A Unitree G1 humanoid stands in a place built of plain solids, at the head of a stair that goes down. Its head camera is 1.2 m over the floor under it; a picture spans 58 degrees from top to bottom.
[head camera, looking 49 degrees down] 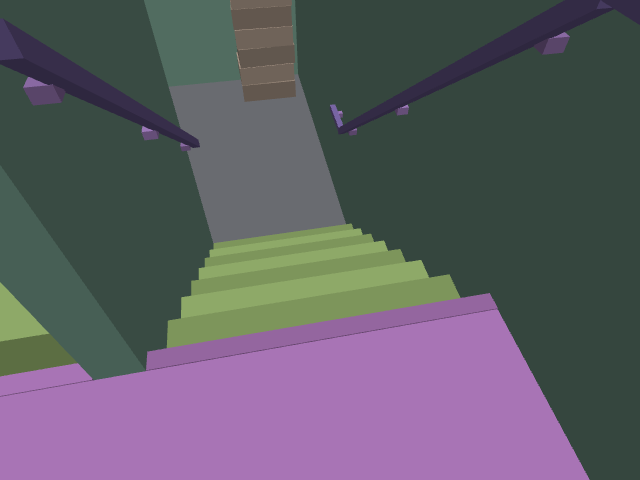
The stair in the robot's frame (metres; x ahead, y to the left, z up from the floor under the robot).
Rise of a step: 0.19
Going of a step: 0.23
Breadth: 1.10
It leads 11 degrees to the left of straight ahead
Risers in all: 8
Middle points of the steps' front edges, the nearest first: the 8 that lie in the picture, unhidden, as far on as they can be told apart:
0.70 -0.02 0.00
0.93 0.02 -0.20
1.16 0.07 -0.39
1.38 0.11 -0.58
1.61 0.15 -0.77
1.83 0.20 -0.96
2.06 0.24 -1.16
2.28 0.28 -1.35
